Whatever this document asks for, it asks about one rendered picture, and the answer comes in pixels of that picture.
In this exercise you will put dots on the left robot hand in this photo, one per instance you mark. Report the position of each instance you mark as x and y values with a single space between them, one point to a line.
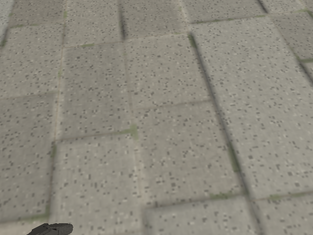
52 229

